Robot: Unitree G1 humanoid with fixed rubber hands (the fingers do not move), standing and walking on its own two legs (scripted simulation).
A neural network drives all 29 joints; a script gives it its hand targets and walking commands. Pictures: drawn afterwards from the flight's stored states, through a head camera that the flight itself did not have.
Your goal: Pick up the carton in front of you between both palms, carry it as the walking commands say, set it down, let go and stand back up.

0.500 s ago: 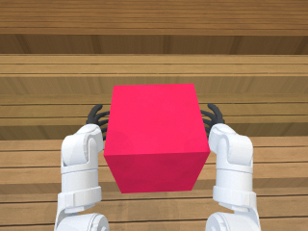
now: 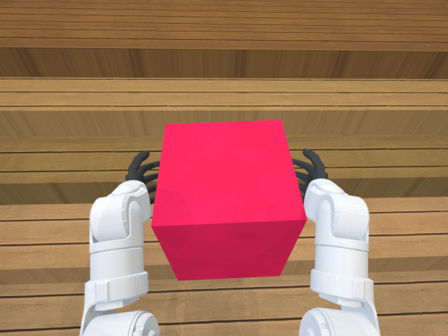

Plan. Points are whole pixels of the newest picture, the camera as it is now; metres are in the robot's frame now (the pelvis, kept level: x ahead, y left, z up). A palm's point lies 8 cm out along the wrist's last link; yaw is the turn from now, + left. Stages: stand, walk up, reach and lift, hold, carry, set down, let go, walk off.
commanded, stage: carry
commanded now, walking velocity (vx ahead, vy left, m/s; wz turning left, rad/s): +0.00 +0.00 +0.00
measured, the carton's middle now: (226, 205) +0.35 +0.00 +0.05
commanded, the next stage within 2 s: none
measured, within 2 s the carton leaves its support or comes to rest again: neither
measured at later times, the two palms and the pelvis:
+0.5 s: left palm (136, 165) +0.36 +0.16 +0.14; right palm (311, 165) +0.36 -0.14 +0.14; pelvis +0.03 +0.01 -0.01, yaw +0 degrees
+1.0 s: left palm (146, 78) +0.61 +0.18 +0.16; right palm (279, 85) +0.59 -0.12 +0.16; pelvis +0.25 +0.05 +0.04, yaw +1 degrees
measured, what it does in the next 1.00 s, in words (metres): climbs: left foot 0.14 m higher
